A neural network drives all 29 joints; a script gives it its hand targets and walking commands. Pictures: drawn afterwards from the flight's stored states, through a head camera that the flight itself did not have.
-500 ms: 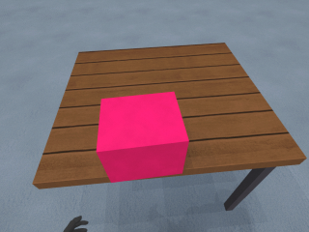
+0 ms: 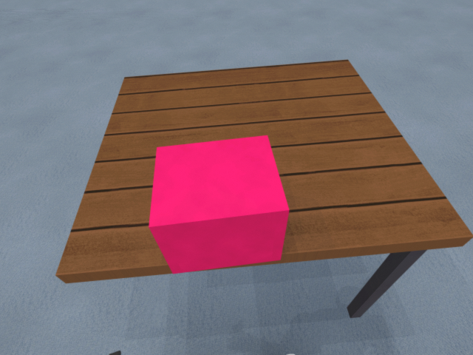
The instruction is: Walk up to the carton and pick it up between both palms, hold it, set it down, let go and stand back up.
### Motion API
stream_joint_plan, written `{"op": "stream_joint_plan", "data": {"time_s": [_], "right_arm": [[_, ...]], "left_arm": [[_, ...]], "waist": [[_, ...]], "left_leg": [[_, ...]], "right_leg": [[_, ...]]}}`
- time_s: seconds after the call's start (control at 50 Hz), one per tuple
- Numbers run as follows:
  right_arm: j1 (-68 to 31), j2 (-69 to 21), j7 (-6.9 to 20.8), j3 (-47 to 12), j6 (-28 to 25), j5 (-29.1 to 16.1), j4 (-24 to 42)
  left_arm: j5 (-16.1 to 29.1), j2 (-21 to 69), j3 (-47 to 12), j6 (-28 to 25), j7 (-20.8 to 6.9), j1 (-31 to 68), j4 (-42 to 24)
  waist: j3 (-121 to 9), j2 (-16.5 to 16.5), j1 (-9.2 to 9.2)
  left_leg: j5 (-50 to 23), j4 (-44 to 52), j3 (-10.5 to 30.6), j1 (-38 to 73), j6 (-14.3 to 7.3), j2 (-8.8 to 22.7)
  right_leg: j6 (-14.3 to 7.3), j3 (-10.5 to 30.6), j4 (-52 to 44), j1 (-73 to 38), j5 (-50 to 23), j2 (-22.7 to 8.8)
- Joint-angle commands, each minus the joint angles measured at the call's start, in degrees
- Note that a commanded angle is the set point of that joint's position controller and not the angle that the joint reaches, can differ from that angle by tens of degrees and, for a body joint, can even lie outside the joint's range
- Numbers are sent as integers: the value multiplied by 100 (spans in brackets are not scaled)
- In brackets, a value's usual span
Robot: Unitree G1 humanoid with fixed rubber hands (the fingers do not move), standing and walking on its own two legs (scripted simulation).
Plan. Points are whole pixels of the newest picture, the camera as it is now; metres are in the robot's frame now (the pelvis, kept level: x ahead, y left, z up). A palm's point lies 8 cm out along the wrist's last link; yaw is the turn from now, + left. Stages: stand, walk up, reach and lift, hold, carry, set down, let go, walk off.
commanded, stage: walk up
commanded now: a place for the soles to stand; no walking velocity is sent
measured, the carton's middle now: (220, 204) +0.41 +0.06 +0.02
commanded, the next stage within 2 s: reach and lift in 0.22 s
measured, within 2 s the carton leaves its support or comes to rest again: neither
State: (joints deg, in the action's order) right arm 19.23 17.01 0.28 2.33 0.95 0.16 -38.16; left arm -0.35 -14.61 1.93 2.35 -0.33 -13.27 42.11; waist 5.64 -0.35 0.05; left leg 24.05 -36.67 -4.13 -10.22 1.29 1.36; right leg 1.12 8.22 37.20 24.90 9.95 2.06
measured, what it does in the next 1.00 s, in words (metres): stands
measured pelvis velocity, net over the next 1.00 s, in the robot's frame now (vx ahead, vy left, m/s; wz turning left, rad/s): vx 0.03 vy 0.00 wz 0.10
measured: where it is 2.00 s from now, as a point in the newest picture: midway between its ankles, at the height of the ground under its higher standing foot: outside the picture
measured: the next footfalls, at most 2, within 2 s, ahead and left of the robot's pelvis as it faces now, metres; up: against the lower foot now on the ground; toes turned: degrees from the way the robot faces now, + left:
none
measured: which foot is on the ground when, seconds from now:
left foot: down 0.00-1.00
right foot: down 0.00-1.00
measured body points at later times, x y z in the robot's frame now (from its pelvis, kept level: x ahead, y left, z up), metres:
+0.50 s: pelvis +0.01 -0.01 -0.02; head +0.05 -0.02 +0.42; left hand +0.20 +0.24 -0.11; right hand +0.19 -0.26 -0.12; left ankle -0.04 +0.13 -0.72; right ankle +0.10 -0.12 -0.72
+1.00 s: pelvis +0.03 +0.00 +0.01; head -0.01 +0.01 +0.46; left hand +0.18 +0.26 -0.05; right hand +0.20 -0.21 -0.05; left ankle -0.05 +0.13 -0.72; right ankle +0.10 -0.12 -0.72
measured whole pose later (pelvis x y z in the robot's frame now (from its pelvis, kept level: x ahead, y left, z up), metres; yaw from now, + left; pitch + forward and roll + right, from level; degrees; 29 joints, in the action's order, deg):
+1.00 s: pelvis +0.03 +0.00 +0.01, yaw +6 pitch -7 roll -2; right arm 18.4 9.4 -0.2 2.3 -12.2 -0.6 -32.9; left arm 0.6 -13.3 1.3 5.8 1.5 -15.3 23.7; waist 2.1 0.3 0.9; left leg 23.4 -30.7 0.1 -0.4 1.8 4.2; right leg 0.5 0.1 27.7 10.5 10.1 1.5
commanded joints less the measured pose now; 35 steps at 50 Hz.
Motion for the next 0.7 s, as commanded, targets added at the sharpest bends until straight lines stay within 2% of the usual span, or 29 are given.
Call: {"op": "stream_joint_plan", "data": {"time_s": [0.0, 0.02, 0.04, 0.08, 0.1, 0.14, 0.2, 0.22, 0.24, 0.26, 0.28, 0.3, 0.32, 0.34, 0.36, 0.4, 0.42, 0.46, 0.48, 0.52, 0.6, 0.62, 0.64, 0.68], "right_arm": [[270, 863, -40, 277, -182, 32, 441], [228, 867, -40, 260, -186, 20, 443], [211, 931, -36, 258, -181, 3, 465], [121, 932, -42, 247, -164, 1, 481], [217, 906, -39, 243, -149, -17, 466], [214, 903, -36, 235, -121, -40, 484], [110, 1010, -39, 236, -92, -21, 471], [-2563, 667, 154, 611, -863, 585, 46], [-1689, 1083, 328, 697, -948, 656, -282], [-1596, 1121, 369, 720, -989, 634, -411], [-1539, 971, 342, 699, -1029, 601, -493], [-1453, 780, 275, 688, -1101, 579, -353], [-1332, 582, 198, 701, -1117, 541, -391], [-1343, 452, 127, 744, -1155, 466, -322], [-1225, 329, 70, 709, -1184, 410, -248], [-855, 204, -57, 503, -1224, 257, -62], [-660, 142, -111, 367, -1248, 148, 131], [-319, 34, -219, 75, -1268, -28, 129], [-271, 17, -280, -35, -1288, -83, 232], [-280, -43, -376, -74, -1277, -74, 377], [-597, -242, -415, 162, -1341, 112, 616], [-743, -317, -416, 136, -1380, 96, 784], [-703, -358, -394, 179, -1403, 110, 817], [-672, -382, -318, 183, -1446, 127, 973]], "left_arm": [[-39, -871, 241, -140, 15, 248, -636], [-61, -871, 248, -142, 5, 211, -634], [-63, -842, 242, -148, -6, 194, -662], [-50, -836, 240, -157, -21, 87, -602], [-66, -843, 240, -156, -22, 146, -617], [-48, -862, 230, -143, -22, 223, -652], [-3, -854, 207, -150, -23, 191, -633], [-149, -602, -4, 902, 238, 2394, -894], [-458, -278, 3, 1357, 385, 1540, -754], [-611, -285, 136, 1508, 339, 1577, -744], [-538, -384, 167, 1576, 259, 1703, -847], [-383, -499, 179, 1616, 171, 1714, -1051], [-340, -549, 190, 1696, 118, 1760, -1203], [-334, -611, 237, 1726, 102, 1895, -1595], [-321, -665, 324, 1741, 94, 1750, -1771], [-374, -801, 496, 1700, 84, 1426, -2191], [-399, -844, 616, 1644, 81, 1165, -2429], [-495, -802, 822, 1573, 49, 565, -2469], [-509, -853, 905, 1566, 14, 342, -2461], [-485, -894, 969, 1537, -31, 319, -2566], [-136, -865, 691, 1303, -9, 709, -2764], [-83, -977, 708, 1185, -3, 866, -2805], [-64, -934, 622, 1094, 39, 914, -2907], [-34, -829, 527, 888, 68, 858, -2834]], "waist": [[-650, -343, 12], [-668, -319, -12], [-636, -109, -32], [-652, 22, -100], [-650, -50, -33], [-548, -57, -19], [-350, 225, -71], [-491, 1376, -27], [191, 1612, -79], [79, 1278, -56], [-107, 798, 15], [-251, 112, 71], [-146, -184, 152], [-266, -232, 133], [-425, -529, 130], [-1033, -494, 132], [-1360, -582, 111], [-1582, -492, 88], [-1642, -604, 71], [-1458, -578, 94], [-947, -450, 219], [-995, -355, 124], [-966, -119, 127], [-786, 174, 59]], "left_leg": [[-44, 1144, 642, -520, -416, 485], [-191, 1198, 736, -559, -434, 570], [-388, 1193, 766, -662, -445, 629], [-649, 1112, 664, -625, -437, 629], [-626, 1067, 644, -654, -443, 643], [-483, 1145, 712, -751, -457, 715], [-480, 1142, 636, -814, -420, 692], [1480, 1188, 245, -3488, -368, 775], [2151, 1673, 278, -5161, -693, 1098], [1683, 1629, 124, -5554, -789, 1145], [1020, 1192, -93, -4951, -662, 934], [471, 664, -218, -4024, -539, 673], [301, 433, -200, -3262, -460, 532], [70, 287, -177, -2822, -381, 435], [-261, 72, -226, -2398, -310, 284], [-641, -19, -224, -1771, -214, 74], [-893, -47, -240, -1652, -201, 3], [-1281, 84, -212, -1702, -139, -105], [-1300, 144, -217, -1880, -136, -143], [-1044, 384, -227, -1741, -172, -174], [-811, 966, -298, -1457, -237, -179], [-759, 861, -334, -1601, -256, -206], [-485, 1049, -312, -1704, -277, -112], [-324, 1459, -291, -2195, -418, 63]], "right_leg": [[-374, 497, -728, -798, 425, -295], [-351, 397, -586, -864, 156, -267], [-356, 328, -441, -976, -167, -258], [-391, 326, -378, -1035, -586, -288], [-415, 316, -371, -1025, -566, -301], [-408, 258, -288, -900, -491, -280], [-387, 189, -307, -887, -597, -259], [-453, -1030, 862, -2237, 299, 321], [-394, -1180, 1488, -3782, -280, 533], [-350, -1190, 1574, -4280, -496, 458], [-392, -1059, 1329, -3750, -293, 242], [-412, -942, 930, -2859, 34, 47], [-414, -868, 515, -2292, 204, -37], [-411, -831, 346, -1997, 224, -89], [-387, -735, 173, -1887, -25, -188], [-308, -488, -42, -2099, -844, -318], [-263, -363, -103, -2419, -1332, -374], [-185, -35, -277, -3342, -2311, -521], [-138, 76, -299, -3758, -2643, -560], [-31, 114, -481, -3710, -2217, -589], [15, -375, -701, -3295, -1430, -319], [-9, -253, -773, -3337, -1080, -387], [-48, -334, -775, -3359, -731, -326], [-62, -578, -646, -3798, -772, -104]]}}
